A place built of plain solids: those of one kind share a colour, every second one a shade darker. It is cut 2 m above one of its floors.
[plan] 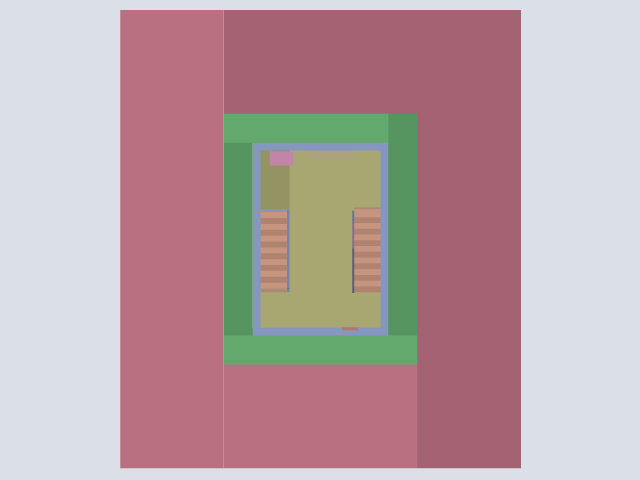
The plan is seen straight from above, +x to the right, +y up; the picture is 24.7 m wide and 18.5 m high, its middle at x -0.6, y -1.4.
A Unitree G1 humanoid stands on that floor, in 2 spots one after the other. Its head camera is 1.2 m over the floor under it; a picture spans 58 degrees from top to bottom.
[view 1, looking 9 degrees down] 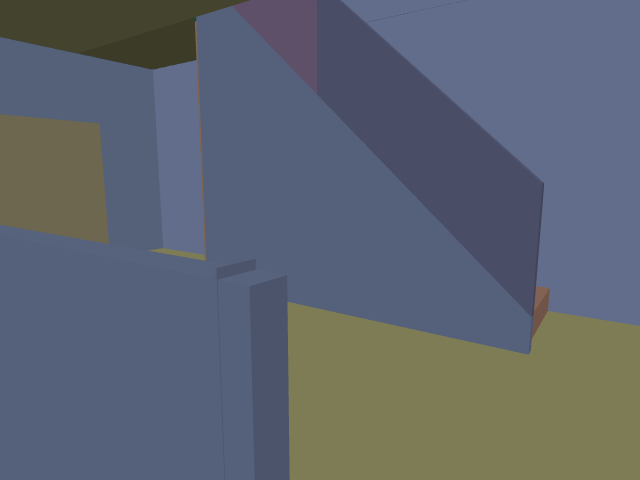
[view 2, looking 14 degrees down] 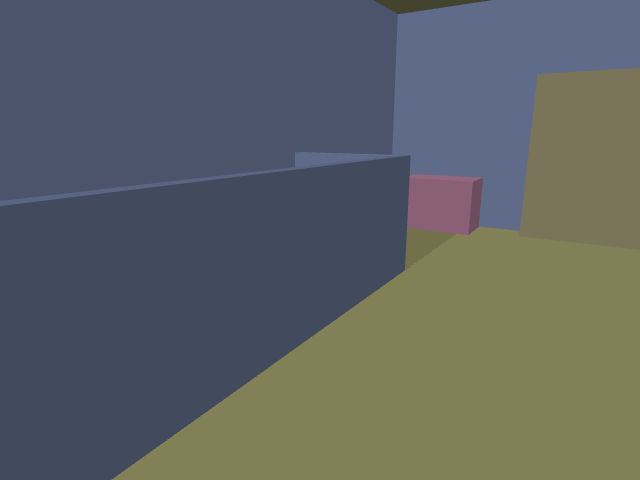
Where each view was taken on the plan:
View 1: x -2.38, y -3.87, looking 35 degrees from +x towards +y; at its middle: wall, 3.73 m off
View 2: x -0.46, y -3.76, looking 122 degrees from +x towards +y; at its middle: wall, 2.55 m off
